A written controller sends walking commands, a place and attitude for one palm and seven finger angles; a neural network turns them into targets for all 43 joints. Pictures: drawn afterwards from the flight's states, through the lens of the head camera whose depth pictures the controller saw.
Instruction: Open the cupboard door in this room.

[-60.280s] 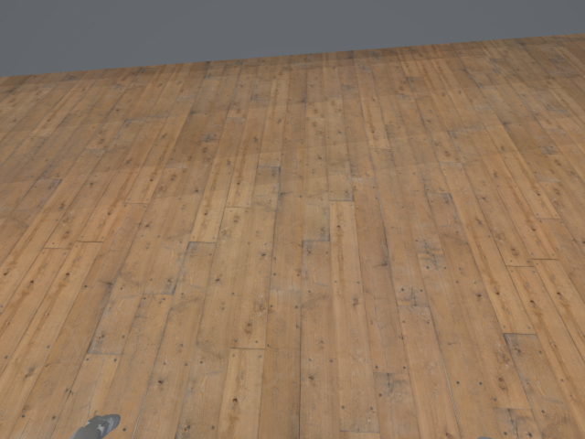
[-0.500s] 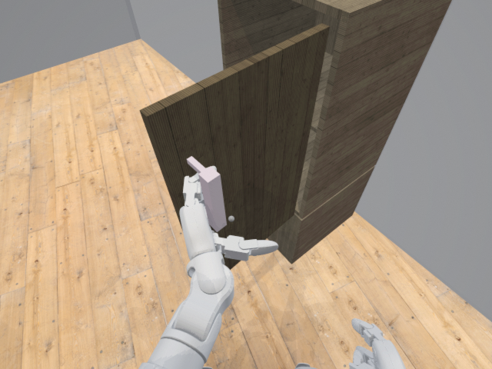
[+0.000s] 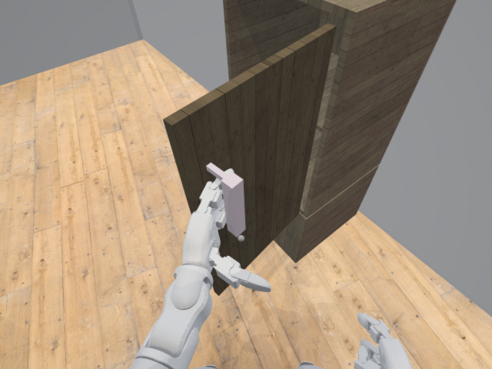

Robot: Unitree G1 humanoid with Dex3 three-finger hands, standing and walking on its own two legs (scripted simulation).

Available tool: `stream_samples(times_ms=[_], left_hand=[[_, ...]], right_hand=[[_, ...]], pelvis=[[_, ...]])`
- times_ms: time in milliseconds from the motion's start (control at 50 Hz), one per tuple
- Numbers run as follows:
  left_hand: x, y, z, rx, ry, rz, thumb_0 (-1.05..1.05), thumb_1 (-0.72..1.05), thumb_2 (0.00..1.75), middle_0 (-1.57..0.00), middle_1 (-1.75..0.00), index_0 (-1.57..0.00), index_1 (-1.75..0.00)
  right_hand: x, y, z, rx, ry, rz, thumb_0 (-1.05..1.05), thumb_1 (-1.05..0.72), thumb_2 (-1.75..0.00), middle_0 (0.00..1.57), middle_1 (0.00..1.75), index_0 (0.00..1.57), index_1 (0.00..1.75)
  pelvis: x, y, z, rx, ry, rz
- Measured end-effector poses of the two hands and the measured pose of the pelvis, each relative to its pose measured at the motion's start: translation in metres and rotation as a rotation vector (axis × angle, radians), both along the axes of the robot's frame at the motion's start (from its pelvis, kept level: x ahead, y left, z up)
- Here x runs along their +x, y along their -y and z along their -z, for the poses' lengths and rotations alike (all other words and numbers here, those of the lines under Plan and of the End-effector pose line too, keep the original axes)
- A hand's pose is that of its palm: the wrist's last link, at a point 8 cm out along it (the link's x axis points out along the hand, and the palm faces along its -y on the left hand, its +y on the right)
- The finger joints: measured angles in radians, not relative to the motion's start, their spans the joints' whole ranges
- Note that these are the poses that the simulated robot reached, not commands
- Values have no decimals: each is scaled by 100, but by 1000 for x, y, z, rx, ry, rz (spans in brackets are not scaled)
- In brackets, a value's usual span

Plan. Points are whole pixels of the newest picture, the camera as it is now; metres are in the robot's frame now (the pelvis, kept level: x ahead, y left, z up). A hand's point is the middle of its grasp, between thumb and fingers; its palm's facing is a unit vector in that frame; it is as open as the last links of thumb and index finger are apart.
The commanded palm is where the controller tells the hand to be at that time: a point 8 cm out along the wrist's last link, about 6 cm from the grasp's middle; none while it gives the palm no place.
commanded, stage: slide the hand sideways off the handle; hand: left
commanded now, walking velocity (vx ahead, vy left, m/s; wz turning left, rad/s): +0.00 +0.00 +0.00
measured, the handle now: (225, 200) +0.37 +0.06 +0.08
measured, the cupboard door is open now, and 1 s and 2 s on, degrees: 99 99 99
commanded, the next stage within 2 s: draw the hand back to the body in 0.88 s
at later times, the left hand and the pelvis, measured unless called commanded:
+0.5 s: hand (219, 260) +0.27 +0.06 +0.07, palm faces -0.05 -1.00 +0.00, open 16.1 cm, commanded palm +0.24 +0.12 +0.07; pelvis +0.02 -0.01 +0.00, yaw +0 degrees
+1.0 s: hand (190, 286) +0.23 +0.09 +0.07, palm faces -0.05 -1.00 -0.02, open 16.3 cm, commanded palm +0.20 +0.15 +0.07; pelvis +0.02 -0.01 -0.02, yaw +1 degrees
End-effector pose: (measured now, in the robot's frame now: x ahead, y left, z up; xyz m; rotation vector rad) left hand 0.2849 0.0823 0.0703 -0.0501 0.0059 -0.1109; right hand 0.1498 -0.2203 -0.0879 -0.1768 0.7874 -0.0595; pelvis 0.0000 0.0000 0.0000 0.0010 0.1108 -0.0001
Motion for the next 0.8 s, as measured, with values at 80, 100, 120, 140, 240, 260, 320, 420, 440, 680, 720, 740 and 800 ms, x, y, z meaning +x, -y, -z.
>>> stream_samples(times_ms=[80, 100, 120, 140, 240, 260, 320, 420, 440, 680, 720, 740, 800], left_hand=[[-8, 0, 0, 15, 21, -38, -2, -50, 30, -16, -31, -16, -32], [-10, -2, 0, 23, 28, -44, -2, -50, 30, -16, -31, -16, -32], [-12, -3, 1, 32, 32, -48, -2, -50, 30, -16, -31, -16, -32], [-14, -6, 2, 43, 35, -50, -2, -50, 30, -16, -31, -16, -31], [-21, -16, 5, 77, 27, -29, -2, -50, 30, -17, -31, -15, -30], [-21, -17, 5, 78, 24, -23, -2, -50, 30, -18, -32, -16, -31], [-23, -20, 3, 65, 12, -22, -2, -50, 30, -18, -32, -17, -31], [-29, -24, 2, 41, -3, -39, -2, -50, 30, -18, -32, -19, -32], [-31, -25, 2, 42, -5, -44, -2, -50, 30, -18, -32, -19, -32], [-56, -44, 3, 78, -21, -72, -2, -50, 30, -19, -32, -19, -32], [-61, -49, 3, 80, -25, -84, -2, -50, 30, -18, -32, -19, -32], [-63, -53, 3, 82, -27, -92, -2, -50, 30, -18, -32, -18, -32], [-68, -63, 4, 93, -29, -115, -2, -50, 30, -17, -31, -17, -31]], right_hand=[[-1, -1, -4, 5, 5, -8, 1, -91, -90, 20, 30, 20, 29], [-1, -2, -4, 6, 5, -11, 1, -91, -90, 20, 30, 20, 29], [0, -2, -4, 6, 6, -13, 1, -91, -90, 20, 30, 20, 30], [1, -2, -4, 6, 6, -15, 1, -91, -90, 20, 30, 20, 30], [11, -2, -4, 4, 17, -20, 1, -91, -90, 20, 30, 20, 30], [13, -3, -4, 5, 21, -20, 1, -91, -90, 20, 30, 20, 30], [21, -3, -5, 8, 39, -20, 1, -91, -90, 20, 30, 20, 30], [33, -4, -8, 12, 66, -29, 1, -91, -90, 20, 30, 20, 30], [35, -4, -9, 13, 71, -31, 1, -91, -90, 20, 30, 20, 30], [52, 4, -8, 7, 108, -49, 1, -91, -90, 20, 30, 21, 30], [52, 6, -7, 5, 111, -48, 1, -91, -90, 20, 30, 21, 30], [52, 6, -7, 4, 111, -48, 1, -91, -90, 20, 30, 21, 30], [51, 9, -5, -3, 112, -49, 1, -91, -90, 20, 30, 21, 30]], pelvis=[[3, 0, 0, 5, -8, 10], [4, 1, 0, 5, -9, 11], [4, 1, 1, 5, -10, 11], [4, 1, 1, 4, -10, 11], [7, 2, 3, -2, -12, 7], [8, 2, 3, -3, -12, 7], [11, 2, 3, -3, -16, 5], [17, 4, 3, 0, -23, 5], [19, 5, 3, 0, -25, 5], [27, 13, 8, 0, -40, -5], [27, 14, 9, 0, -42, -7], [27, 15, 10, 0, -44, -8], [26, 16, 11, -2, -48, -12]])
